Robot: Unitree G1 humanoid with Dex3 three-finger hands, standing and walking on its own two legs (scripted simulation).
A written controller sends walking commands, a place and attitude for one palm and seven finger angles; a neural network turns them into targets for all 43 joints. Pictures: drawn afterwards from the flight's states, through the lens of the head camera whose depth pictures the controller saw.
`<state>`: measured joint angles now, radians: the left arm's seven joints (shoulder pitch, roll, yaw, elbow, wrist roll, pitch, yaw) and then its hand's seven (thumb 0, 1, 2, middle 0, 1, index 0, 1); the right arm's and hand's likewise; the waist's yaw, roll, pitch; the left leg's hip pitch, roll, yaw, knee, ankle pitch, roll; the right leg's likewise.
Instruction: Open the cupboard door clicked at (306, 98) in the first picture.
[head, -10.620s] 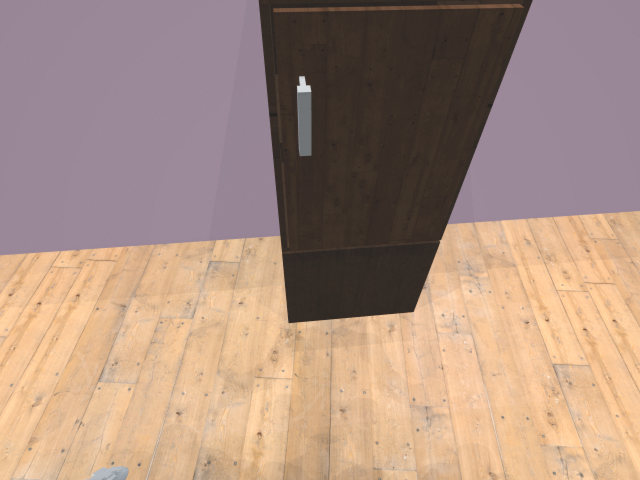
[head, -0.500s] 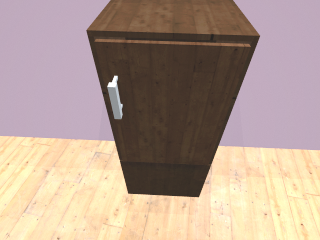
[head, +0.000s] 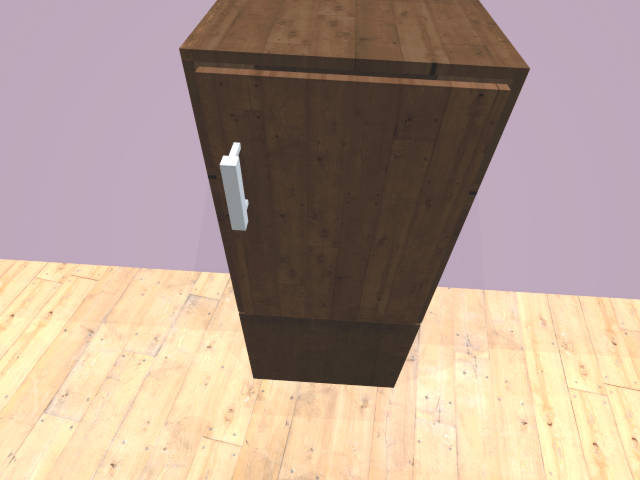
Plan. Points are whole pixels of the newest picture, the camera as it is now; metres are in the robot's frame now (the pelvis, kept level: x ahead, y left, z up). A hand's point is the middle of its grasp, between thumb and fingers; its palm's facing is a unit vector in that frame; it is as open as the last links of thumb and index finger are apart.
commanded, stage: look again from close up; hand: left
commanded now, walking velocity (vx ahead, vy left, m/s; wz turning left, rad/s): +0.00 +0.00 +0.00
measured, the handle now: (237, 187) +0.52 +0.17 +0.08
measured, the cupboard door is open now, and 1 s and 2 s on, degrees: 0 0 0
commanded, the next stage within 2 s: raise the hand with hooked fingers in 0.12 s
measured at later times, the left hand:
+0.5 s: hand (203, 404) +0.21 +0.16 +0.00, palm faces +0.14 -0.99 +0.00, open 7.8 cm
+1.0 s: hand (171, 395) +0.21 +0.20 +0.00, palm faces +0.01 -1.00 -0.05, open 10.8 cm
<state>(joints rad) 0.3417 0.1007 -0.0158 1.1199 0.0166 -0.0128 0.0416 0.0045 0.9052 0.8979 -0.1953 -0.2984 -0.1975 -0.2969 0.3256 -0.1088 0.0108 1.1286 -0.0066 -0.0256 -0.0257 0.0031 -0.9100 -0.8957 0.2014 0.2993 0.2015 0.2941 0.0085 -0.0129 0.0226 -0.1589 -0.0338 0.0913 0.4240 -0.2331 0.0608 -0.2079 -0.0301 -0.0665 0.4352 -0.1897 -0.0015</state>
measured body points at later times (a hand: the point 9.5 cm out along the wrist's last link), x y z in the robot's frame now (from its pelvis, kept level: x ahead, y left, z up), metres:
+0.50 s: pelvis -0.01 -0.01 -0.04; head -0.01 -0.01 +0.41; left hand +0.19 +0.21 +0.01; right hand +0.14 -0.27 -0.10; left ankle +0.00 +0.08 -0.74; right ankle +0.03 -0.12 -0.74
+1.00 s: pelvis +0.01 -0.02 -0.06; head +0.06 -0.02 +0.39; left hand +0.21 +0.25 +0.01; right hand +0.20 -0.22 -0.14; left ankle +0.00 +0.08 -0.74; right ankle +0.03 -0.12 -0.74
